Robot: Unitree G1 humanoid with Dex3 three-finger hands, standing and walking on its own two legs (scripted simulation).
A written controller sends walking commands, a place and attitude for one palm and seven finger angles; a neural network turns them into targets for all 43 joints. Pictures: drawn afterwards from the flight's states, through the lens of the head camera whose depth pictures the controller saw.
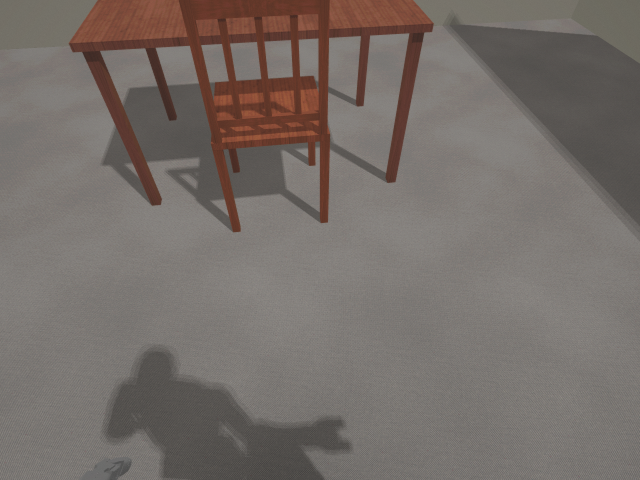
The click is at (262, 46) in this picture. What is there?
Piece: chair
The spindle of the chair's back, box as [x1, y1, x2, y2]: [254, 17, 271, 116]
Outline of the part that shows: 254,17 266,116 271,116 261,17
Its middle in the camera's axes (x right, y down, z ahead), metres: -0.18 -0.51 +1.18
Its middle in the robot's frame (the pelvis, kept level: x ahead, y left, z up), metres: +1.21 +0.24 -0.07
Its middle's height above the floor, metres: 0.69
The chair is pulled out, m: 0.00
